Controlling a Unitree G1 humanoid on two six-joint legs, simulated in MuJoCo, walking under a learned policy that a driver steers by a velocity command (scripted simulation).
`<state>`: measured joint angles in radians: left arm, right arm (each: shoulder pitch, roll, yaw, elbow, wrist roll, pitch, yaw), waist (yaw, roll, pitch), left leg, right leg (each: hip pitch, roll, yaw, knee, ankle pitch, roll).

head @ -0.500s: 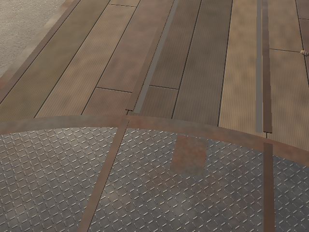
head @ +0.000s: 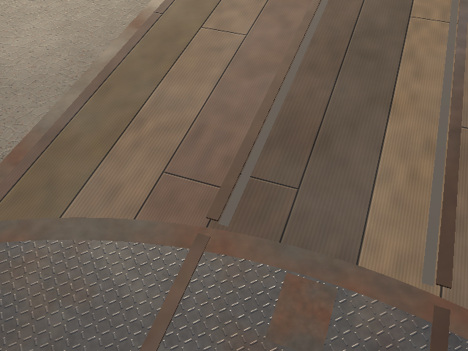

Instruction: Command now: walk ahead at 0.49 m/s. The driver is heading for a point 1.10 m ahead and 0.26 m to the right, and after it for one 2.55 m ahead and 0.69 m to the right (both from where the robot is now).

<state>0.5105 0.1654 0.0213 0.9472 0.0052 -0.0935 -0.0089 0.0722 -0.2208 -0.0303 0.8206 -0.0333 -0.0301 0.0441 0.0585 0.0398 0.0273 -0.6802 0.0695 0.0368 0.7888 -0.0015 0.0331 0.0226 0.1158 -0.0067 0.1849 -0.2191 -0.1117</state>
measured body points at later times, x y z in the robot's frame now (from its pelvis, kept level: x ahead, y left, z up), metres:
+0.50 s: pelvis +0.28 +0.03 +0.00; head +0.31 +0.03 +0.45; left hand +0.41 +0.26 -0.14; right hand +0.24 -0.22 -0.14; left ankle +0.24 +0.09 -0.75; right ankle +0.39 -0.13 -0.68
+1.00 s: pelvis +0.40 -0.01 -0.01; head +0.43 -0.04 +0.44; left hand +0.57 +0.22 -0.13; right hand +0.43 -0.30 -0.15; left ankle +0.50 +0.14 -0.68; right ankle +0.47 -0.08 -0.75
